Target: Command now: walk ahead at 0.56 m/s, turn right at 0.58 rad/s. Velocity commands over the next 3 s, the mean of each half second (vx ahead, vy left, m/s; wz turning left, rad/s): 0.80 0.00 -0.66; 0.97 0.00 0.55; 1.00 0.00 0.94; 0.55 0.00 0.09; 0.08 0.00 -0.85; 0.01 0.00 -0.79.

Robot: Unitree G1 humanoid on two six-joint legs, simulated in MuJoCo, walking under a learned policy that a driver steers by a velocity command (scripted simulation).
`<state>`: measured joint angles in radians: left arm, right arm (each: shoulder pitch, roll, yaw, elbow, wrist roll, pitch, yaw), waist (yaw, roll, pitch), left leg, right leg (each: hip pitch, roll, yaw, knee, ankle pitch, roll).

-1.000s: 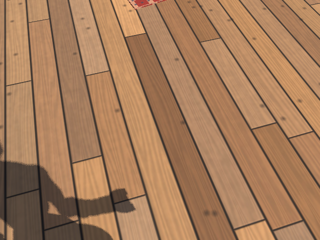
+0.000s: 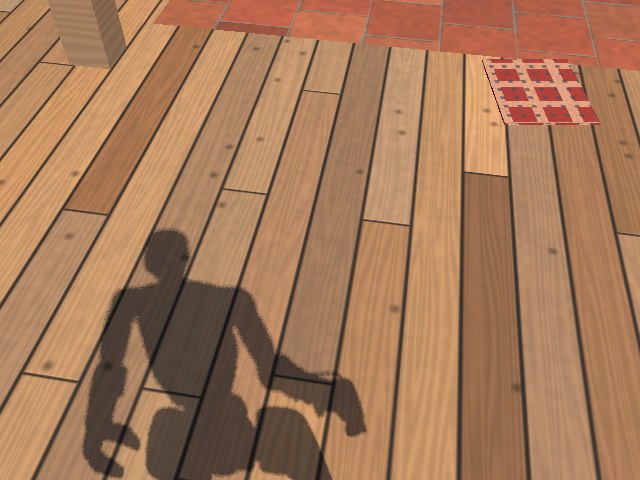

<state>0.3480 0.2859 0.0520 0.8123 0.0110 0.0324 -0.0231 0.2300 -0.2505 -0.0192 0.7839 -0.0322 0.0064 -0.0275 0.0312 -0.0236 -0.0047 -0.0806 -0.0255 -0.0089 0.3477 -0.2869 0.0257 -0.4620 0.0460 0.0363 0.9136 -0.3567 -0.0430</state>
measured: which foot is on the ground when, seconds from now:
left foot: down 0.00-0.34, up 0.36-0.80, down 0.82-1.00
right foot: up 0.00-0.34, down 0.36-0.82, up 0.84-1.00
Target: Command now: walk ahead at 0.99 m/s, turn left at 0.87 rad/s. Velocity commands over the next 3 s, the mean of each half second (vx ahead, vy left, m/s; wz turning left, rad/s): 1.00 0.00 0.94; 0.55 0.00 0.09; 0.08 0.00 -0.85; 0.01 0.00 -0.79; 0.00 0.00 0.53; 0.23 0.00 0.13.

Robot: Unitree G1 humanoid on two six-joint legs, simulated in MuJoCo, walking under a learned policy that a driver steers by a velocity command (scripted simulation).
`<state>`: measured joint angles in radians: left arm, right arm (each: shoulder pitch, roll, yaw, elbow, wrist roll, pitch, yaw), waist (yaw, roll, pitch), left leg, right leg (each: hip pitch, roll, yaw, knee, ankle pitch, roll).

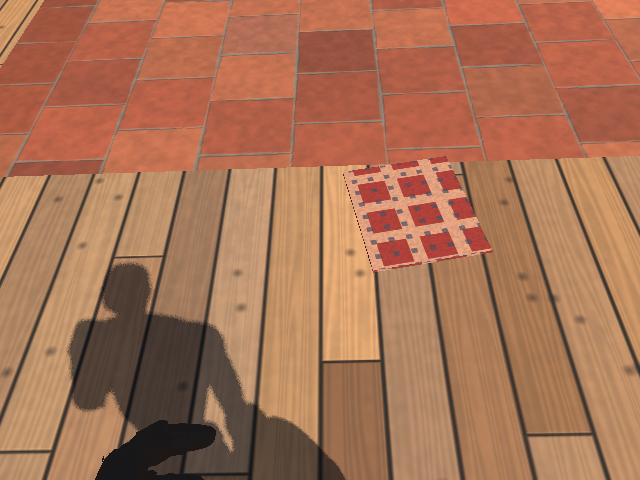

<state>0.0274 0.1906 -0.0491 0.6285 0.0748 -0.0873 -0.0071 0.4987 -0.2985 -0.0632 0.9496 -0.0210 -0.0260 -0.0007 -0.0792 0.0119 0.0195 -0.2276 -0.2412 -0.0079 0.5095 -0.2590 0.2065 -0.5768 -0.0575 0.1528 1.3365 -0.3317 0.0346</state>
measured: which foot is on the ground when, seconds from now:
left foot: down 0.00-0.22, up 0.24-0.64, down 0.66-1.00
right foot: up 0.00-0.20, down 0.22-0.66, up 0.68-1.00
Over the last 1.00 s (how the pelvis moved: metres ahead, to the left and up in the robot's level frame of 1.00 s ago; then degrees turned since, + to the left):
0.69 -0.34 -0.02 -3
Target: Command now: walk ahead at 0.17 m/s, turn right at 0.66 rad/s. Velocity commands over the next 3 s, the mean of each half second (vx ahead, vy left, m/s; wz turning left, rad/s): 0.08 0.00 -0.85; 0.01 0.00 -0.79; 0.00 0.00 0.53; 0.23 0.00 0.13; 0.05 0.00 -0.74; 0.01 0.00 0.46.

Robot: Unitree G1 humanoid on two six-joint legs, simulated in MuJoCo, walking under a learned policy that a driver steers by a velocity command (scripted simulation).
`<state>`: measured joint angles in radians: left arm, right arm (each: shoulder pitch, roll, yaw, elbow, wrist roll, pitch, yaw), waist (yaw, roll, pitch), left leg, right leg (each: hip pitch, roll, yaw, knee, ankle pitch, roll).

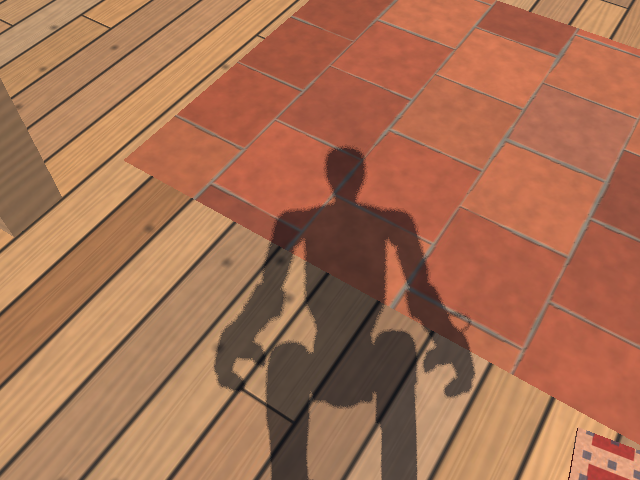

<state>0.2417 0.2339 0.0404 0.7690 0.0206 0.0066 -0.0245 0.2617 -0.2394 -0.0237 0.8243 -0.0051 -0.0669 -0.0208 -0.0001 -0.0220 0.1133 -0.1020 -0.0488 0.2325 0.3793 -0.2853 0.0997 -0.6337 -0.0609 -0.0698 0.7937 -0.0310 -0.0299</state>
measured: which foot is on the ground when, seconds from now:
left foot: down 0.00-0.12, up 0.14-0.64, down 0.66-1.00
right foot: up 0.00-0.08, down 0.10-0.68, up 0.70-1.00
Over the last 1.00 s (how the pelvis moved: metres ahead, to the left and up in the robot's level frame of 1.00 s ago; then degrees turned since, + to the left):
0.74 0.08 0.02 28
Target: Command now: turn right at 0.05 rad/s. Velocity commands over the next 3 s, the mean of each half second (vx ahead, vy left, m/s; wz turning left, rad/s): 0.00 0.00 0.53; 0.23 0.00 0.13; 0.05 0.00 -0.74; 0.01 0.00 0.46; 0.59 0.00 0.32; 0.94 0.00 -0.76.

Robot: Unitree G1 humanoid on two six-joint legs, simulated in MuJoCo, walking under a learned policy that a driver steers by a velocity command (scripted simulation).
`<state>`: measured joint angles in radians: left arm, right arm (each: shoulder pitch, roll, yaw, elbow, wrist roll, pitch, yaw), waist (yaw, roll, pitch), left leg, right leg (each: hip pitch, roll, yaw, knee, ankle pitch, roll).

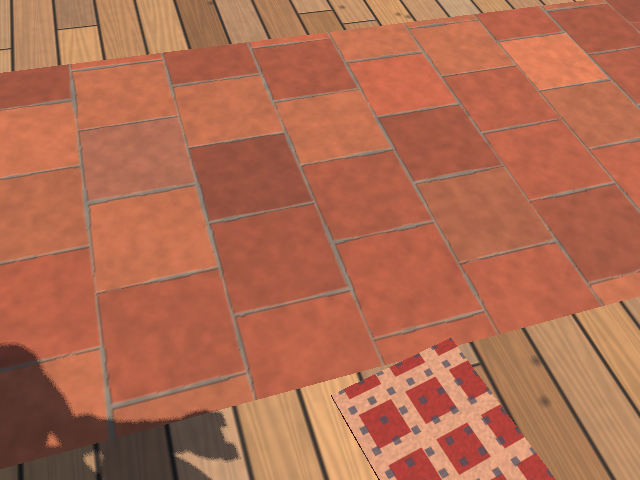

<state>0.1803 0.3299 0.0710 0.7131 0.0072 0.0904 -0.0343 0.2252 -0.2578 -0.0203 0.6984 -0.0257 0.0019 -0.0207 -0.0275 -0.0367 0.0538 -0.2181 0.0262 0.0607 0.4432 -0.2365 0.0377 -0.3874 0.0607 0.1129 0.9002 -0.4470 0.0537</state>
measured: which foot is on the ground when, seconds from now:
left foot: down 0.00-0.10, up 0.12-0.44, down 0.46-1.00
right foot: up 0.00-0.08, down 0.10-0.46, up 0.48-1.00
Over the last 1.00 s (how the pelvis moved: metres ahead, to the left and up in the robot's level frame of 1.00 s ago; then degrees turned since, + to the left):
0.15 0.02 0.01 -50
